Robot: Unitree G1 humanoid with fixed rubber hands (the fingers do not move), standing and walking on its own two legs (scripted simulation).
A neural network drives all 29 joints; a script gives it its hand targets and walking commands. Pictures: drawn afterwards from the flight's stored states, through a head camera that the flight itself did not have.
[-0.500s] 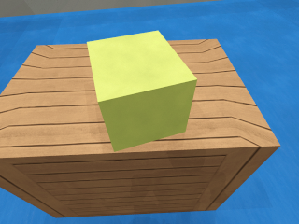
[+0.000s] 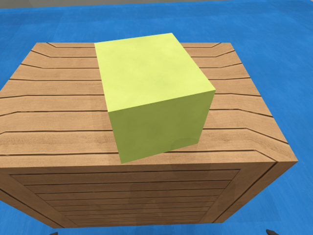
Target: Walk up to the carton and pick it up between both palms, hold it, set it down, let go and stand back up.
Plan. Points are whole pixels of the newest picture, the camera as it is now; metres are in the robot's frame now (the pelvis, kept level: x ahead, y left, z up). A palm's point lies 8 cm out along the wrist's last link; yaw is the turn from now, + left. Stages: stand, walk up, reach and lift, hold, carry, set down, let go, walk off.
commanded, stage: walk up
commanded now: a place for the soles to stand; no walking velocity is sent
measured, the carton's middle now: (147, 95) +0.48 +0.03 +0.10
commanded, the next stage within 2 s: reach and lift in 0.72 s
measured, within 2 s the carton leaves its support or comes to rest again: neither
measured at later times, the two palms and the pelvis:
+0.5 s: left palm out of the picture +0.10 +0.30 -0.11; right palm out of the picture +0.09 -0.31 -0.10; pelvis +0.00 +0.00 +0.00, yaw +1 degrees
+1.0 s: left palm out of the picture +0.16 +0.27 -0.07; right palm out of the picture +0.13 -0.31 -0.09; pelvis +0.00 -0.01 +0.00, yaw +1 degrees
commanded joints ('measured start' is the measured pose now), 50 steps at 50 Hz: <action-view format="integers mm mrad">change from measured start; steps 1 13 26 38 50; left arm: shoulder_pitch -67 -62 -84 -284 2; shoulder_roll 210 224 226 142 111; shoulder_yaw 38 46 47 72 142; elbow -7 -11 -17 -357 -676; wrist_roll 13 17 18 37 11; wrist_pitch -24 -36 -36 267 396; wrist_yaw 15 13 18 48 41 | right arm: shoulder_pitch -49 -22 -13 -262 -49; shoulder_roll -235 -217 -223 -134 -157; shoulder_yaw -15 -12 -21 -130 -105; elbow -6 -6 -6 57 -185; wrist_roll -6 -14 -19 -121 -8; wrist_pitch -28 -16 -6 -188 -204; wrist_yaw -21 -12 -8 47 62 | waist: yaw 6 3 -3 -27 44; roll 43 22 31 68 -53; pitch -172 -172 -142 3 -177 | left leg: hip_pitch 29 21 30 -278 43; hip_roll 86 59 51 10 -32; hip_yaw -106 -104 -112 61 45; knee -208 -186 -189 -157 -206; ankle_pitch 166 150 152 -80 351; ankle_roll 83 82 81 -17 14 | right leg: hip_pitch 179 184 145 197 386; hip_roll -97 -112 -109 51 76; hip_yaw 120 141 132 -32 -4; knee -174 -199 -210 12 -173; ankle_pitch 125 60 3 -78 337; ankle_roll -38 -41 -43 -31 -6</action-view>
